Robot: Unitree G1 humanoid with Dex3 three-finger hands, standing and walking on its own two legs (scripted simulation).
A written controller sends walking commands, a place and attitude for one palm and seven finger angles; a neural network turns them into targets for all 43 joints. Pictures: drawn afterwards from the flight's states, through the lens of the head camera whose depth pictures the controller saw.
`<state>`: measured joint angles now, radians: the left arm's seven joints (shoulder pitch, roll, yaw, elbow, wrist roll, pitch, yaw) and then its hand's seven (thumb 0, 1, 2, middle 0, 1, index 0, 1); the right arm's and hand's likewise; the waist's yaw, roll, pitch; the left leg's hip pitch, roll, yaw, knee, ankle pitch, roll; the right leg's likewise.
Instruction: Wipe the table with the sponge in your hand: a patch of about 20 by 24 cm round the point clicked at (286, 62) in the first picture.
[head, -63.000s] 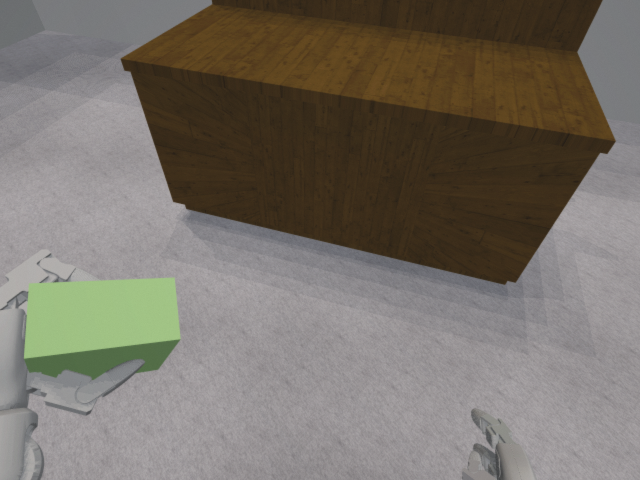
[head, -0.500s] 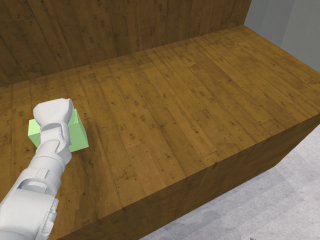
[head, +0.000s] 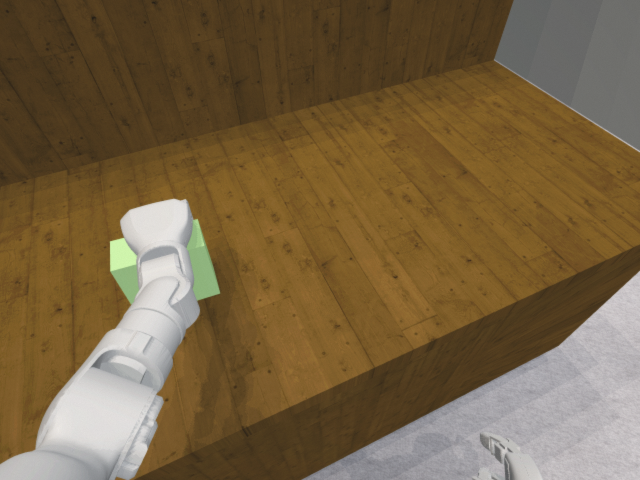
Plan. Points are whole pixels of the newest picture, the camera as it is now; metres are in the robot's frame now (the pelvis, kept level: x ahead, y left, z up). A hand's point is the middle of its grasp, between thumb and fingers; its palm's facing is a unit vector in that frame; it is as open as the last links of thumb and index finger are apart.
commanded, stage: wipe back along the middle lane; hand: left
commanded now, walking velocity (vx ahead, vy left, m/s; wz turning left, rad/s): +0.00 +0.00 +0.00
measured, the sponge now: (171, 276) +0.39 +0.26 -0.01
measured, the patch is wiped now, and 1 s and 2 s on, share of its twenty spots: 0.55 0.75 0.80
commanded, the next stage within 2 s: slide across to the third lane in 1.54 s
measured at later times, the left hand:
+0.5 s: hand (182, 283) +0.35 +0.22 +0.04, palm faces -0.03 -0.04 -1.00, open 9.8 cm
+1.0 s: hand (185, 308) +0.32 +0.20 +0.04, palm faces -0.01 -0.04 -1.00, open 9.8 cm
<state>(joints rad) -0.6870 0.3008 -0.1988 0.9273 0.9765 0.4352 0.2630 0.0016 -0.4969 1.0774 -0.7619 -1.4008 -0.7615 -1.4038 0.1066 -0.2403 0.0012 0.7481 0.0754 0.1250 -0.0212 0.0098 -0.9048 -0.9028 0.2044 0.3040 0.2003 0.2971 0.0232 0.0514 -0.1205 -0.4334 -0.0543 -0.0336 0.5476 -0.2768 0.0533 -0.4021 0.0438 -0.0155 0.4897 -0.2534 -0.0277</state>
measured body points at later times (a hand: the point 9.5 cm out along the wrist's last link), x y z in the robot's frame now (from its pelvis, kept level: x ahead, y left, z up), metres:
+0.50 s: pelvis +0.00 -0.01 +0.00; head +0.00 -0.03 +0.45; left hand +0.35 +0.22 +0.09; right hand +0.20 -0.25 -0.10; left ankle -0.01 +0.08 -0.73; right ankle -0.01 -0.11 -0.73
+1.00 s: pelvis -0.01 -0.01 +0.00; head -0.03 -0.04 +0.45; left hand +0.31 +0.20 +0.09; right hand +0.21 -0.23 -0.09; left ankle -0.01 +0.08 -0.73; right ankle -0.01 -0.11 -0.73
